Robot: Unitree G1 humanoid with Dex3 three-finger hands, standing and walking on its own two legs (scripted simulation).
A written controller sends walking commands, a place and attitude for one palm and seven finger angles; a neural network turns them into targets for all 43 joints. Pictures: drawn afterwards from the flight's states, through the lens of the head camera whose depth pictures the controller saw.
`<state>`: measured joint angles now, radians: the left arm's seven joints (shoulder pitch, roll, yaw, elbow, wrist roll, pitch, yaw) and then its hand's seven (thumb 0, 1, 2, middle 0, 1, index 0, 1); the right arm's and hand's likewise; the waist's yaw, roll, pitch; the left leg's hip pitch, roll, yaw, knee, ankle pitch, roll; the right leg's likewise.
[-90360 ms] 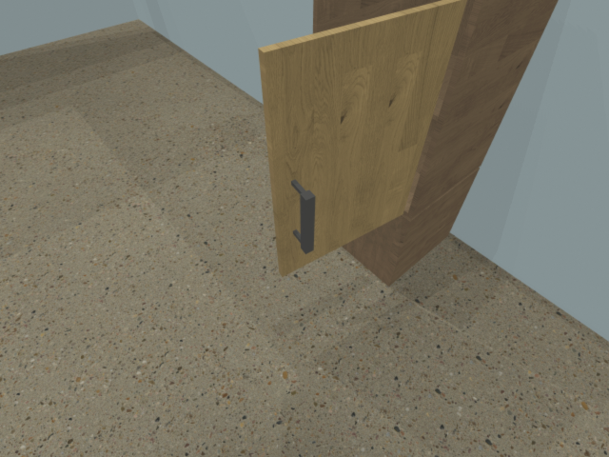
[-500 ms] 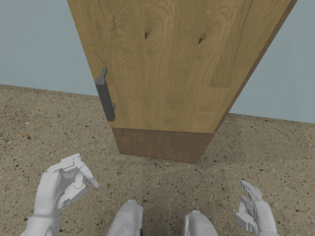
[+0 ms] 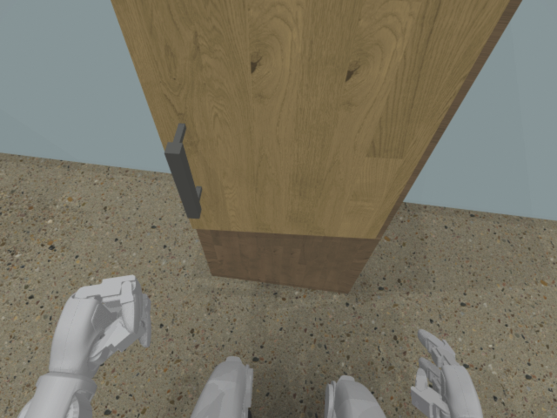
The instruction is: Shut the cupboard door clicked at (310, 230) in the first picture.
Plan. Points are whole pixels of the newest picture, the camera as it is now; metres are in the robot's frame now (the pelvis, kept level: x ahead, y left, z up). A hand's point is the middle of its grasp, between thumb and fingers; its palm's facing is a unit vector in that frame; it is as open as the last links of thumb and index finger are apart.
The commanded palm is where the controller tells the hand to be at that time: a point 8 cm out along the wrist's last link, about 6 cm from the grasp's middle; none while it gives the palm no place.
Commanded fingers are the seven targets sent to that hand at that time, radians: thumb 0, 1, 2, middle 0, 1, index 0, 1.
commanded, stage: raise the hand and make a fist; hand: left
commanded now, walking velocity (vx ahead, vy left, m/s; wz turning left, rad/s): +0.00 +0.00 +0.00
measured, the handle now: (188, 174) +0.48 +0.20 +0.01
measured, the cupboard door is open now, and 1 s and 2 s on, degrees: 5 5 5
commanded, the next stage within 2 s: bring the fist close to the handle in 0.30 s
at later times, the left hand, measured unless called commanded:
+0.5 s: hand (151, 325) +0.22 +0.18 +0.05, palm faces +0.01 -1.00 -0.05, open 3.1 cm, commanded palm +0.21 +0.23 +0.05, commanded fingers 0.00 0.90 0.90 -1.30 -1.50 -1.30 -1.50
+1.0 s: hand (183, 266) +0.31 +0.16 +0.03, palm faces -0.02 -1.00 -0.04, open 3.1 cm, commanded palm +0.30 +0.21 +0.03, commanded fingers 0.00 0.90 0.90 -1.30 -1.50 -1.30 -1.50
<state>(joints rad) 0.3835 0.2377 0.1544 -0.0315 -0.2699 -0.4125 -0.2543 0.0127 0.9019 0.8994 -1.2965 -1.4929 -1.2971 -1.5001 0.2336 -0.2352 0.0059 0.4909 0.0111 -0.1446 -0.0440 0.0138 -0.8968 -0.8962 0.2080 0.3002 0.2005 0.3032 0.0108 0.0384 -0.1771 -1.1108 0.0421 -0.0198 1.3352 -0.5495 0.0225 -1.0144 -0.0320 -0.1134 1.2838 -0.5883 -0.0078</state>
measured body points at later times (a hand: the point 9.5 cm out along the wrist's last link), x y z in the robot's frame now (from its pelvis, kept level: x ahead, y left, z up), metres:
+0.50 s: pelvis +0.00 -0.01 +0.00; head +0.07 +0.00 +0.44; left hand +0.22 +0.23 +0.05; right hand +0.19 -0.24 -0.08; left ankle +0.05 +0.10 -0.62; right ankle +0.02 -0.12 -0.62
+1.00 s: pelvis -0.01 -0.01 -0.01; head +0.08 +0.00 +0.43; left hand +0.30 +0.22 +0.04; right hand +0.15 -0.25 -0.10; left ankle +0.05 +0.10 -0.62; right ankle +0.02 -0.12 -0.62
